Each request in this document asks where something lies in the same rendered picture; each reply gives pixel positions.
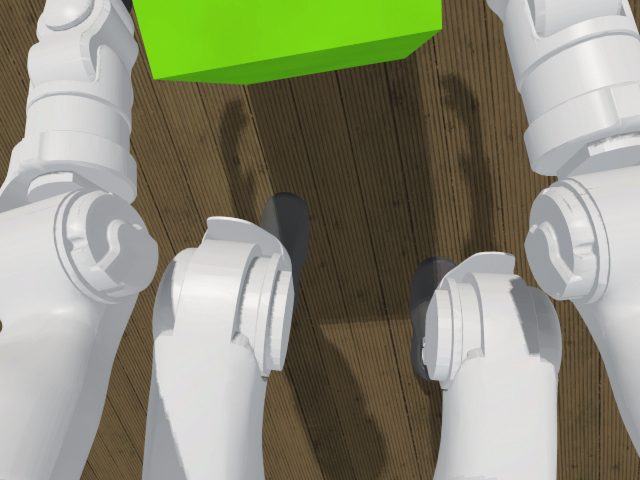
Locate robot right upper arm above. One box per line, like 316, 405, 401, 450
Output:
524, 165, 640, 457

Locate carton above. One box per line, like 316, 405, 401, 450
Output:
132, 0, 442, 85

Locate robot right forearm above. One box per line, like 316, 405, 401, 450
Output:
486, 0, 640, 180

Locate robot left forearm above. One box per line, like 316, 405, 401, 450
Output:
0, 0, 139, 213

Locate robot right shin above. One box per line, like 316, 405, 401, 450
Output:
422, 252, 562, 381

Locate robot left upper arm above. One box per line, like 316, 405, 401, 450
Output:
0, 188, 158, 480

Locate robot left foot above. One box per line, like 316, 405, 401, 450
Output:
260, 192, 310, 314

